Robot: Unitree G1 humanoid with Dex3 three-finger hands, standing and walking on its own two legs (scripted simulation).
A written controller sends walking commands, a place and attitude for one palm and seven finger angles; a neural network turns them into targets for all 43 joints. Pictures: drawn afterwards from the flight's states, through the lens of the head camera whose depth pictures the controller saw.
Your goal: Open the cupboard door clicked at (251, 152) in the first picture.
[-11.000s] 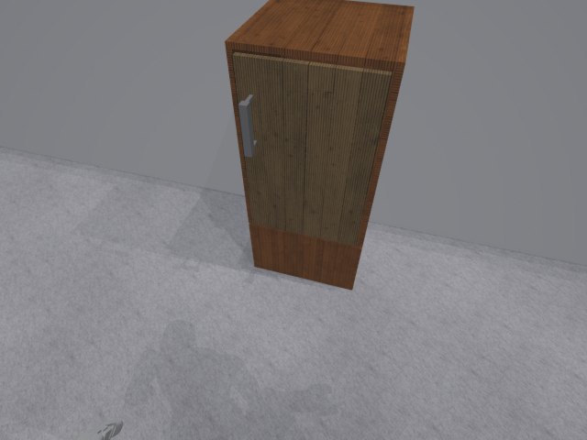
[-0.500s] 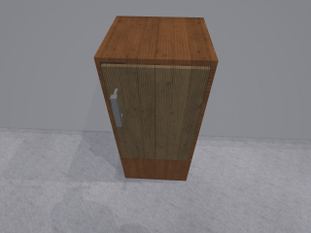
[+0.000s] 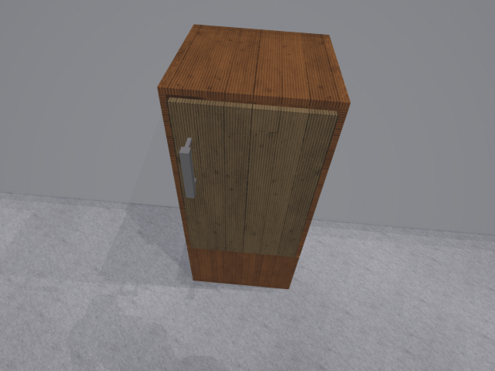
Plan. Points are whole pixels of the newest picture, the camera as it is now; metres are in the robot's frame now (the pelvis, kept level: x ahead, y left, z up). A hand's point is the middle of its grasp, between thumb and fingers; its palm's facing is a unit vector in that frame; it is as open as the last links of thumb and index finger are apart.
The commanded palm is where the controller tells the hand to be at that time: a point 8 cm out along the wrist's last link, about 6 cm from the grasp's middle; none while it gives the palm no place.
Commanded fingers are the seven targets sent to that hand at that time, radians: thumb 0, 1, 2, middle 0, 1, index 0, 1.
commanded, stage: look again from close up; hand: left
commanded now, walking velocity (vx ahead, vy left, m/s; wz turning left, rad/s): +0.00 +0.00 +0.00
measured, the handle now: (190, 168) +0.58 +0.18 -0.04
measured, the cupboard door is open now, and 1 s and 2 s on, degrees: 0 0 0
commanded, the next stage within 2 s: come to a stop and stand still in 0.44 s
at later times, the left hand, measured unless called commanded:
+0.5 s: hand out of the picture -0.02 +0.17 -0.18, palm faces +0.03 -0.99 -0.13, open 7.4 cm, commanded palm none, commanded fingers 0.00 0.90 0.90 -0.20 -0.30 -0.20 -0.30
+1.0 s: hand out of the picture +0.01 +0.21 -0.17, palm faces -0.01 -0.98 -0.22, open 7.4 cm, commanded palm none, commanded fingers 0.00 0.90 0.90 -0.20 -0.30 -0.20 -0.30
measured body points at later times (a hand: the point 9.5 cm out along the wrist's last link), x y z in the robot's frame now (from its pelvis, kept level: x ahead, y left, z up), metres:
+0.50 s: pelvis +0.00 +0.02 +0.00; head +0.00 +0.04 +0.45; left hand -0.03 +0.22 -0.17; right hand -0.02 -0.19 -0.15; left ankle +0.03 +0.10 -0.74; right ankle +0.00 -0.09 -0.74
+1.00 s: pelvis +0.02 +0.04 +0.00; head +0.02 +0.02 +0.44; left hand +0.01 +0.26 -0.16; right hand +0.02 -0.18 -0.17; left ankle +0.03 +0.10 -0.74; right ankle +0.00 -0.09 -0.74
